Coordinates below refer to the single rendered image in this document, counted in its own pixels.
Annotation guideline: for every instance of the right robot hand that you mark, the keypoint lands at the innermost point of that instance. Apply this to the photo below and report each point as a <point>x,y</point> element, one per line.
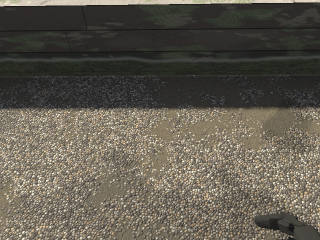
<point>288,224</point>

